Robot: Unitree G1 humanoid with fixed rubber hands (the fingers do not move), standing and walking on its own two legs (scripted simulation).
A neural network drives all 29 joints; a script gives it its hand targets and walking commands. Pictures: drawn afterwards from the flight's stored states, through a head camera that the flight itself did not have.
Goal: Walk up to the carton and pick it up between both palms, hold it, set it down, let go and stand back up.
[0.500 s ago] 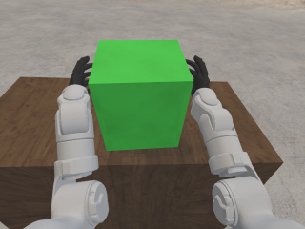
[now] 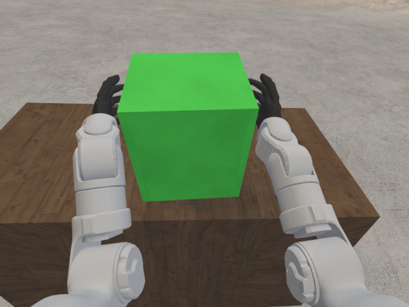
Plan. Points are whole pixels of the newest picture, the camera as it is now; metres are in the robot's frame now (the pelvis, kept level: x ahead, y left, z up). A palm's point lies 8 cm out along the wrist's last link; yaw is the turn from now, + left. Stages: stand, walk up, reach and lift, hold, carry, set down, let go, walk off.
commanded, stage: hold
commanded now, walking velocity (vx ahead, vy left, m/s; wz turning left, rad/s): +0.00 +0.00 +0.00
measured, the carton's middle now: (188, 129) +0.39 +0.01 +0.18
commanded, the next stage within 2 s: none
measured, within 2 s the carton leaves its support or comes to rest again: neither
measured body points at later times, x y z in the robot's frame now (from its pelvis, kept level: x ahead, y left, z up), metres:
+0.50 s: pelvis +0.00 +0.00 +0.00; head -0.05 +0.02 +0.45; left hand +0.38 +0.16 +0.23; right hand +0.38 -0.14 +0.23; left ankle +0.03 +0.11 -0.75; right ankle +0.03 -0.10 -0.75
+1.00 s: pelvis +0.00 +0.00 +0.00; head -0.05 +0.02 +0.45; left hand +0.38 +0.15 +0.23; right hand +0.38 -0.14 +0.23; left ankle +0.03 +0.11 -0.75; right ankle +0.03 -0.10 -0.75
